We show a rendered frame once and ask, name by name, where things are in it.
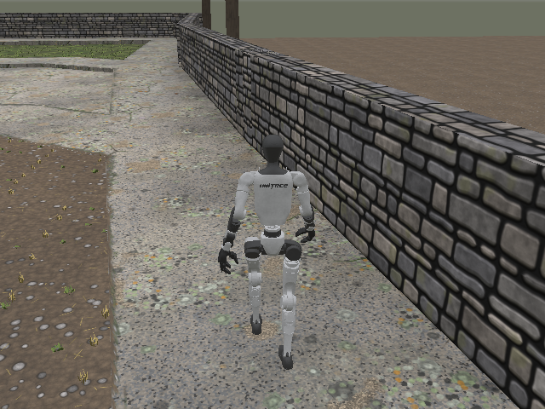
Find left robot shin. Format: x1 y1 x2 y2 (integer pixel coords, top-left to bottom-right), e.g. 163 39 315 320
248 273 261 324

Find right robot hand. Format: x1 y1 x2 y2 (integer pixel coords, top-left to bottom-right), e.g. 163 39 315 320
295 227 315 243

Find left robot thigh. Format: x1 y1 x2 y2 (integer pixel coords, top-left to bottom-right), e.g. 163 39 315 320
244 237 262 287

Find left robot hand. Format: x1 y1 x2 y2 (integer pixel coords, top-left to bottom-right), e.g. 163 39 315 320
218 248 238 274

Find left robot forearm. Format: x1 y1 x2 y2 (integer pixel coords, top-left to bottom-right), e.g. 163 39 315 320
221 206 241 251

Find left robot upper arm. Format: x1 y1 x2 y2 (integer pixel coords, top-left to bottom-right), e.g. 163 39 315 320
233 171 255 220

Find right robot forearm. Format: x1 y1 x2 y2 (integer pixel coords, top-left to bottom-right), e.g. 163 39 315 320
303 204 315 231

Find right robot upper arm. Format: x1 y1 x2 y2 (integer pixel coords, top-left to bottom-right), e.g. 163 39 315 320
290 171 313 216

